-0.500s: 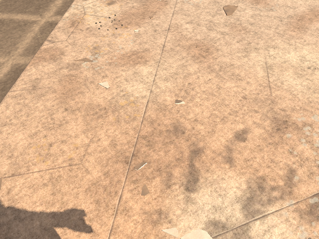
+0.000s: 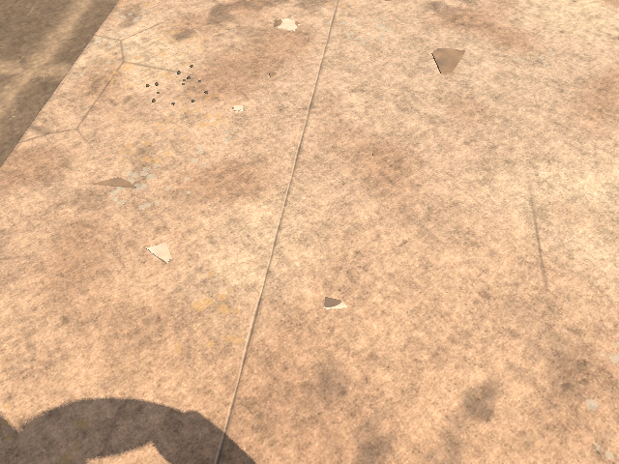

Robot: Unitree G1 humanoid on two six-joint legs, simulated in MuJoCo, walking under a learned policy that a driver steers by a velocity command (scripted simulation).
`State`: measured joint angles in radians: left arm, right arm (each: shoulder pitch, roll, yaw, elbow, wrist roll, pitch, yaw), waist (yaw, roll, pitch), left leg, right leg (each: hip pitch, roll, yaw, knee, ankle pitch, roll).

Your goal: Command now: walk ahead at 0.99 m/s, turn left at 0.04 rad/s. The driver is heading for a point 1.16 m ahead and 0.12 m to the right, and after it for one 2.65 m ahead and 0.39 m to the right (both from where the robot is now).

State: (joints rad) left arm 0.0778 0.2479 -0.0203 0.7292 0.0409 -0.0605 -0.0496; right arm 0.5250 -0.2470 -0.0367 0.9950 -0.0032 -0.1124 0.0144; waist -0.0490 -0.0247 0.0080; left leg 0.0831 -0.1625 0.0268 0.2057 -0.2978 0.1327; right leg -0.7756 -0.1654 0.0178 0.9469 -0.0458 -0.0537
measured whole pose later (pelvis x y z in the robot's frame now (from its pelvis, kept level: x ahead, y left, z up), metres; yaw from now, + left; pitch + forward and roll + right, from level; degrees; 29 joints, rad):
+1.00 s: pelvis +1.01 -0.03 -0.02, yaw -10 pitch +1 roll +2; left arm 0.04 0.26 0.01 0.77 0.01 -0.04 -0.07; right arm 0.48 -0.24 -0.02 1.01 -0.01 -0.14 -0.01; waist -0.05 -0.02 0.04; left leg 0.26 -0.08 0.26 0.12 -0.38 0.02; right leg -0.77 -0.06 -0.13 0.73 0.12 -0.14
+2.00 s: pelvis +1.99 -0.28 -0.02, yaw +0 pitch +3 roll -1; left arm 0.01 0.25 -0.02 0.64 0.06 -0.11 0.00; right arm 0.46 -0.32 -0.08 0.90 0.01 -0.08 0.00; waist -0.11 0.02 0.02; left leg -0.02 -0.12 -0.18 0.84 -0.45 0.10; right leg -0.52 -0.01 -0.03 0.58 -0.11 -0.03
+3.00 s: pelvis +2.40 -0.40 +0.01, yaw -22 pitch +1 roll +1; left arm 0.49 0.23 0.04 0.81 0.03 -0.08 0.00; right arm 0.18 -0.28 -0.07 0.83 -0.02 0.02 0.08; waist 0.05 0.03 -0.03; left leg -0.76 -0.01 -0.03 1.04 -0.03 0.03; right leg 0.09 0.01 -0.14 0.22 -0.34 -0.04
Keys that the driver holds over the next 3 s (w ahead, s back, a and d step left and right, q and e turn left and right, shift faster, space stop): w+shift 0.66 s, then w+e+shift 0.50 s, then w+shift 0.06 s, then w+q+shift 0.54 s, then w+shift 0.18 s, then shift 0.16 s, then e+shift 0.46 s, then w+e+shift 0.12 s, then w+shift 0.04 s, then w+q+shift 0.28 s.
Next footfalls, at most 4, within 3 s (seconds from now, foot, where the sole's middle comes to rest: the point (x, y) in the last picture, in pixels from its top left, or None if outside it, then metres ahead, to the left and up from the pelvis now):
0.18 right None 0.40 -0.12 -0.77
0.62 left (287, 324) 0.86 0.05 -0.77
1.08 right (341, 198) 1.29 -0.12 -0.77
1.54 left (343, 103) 1.76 -0.17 -0.77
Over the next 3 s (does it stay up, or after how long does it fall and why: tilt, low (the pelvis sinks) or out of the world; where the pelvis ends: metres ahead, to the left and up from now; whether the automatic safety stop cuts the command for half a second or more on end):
stays up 2.40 -0.40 0.01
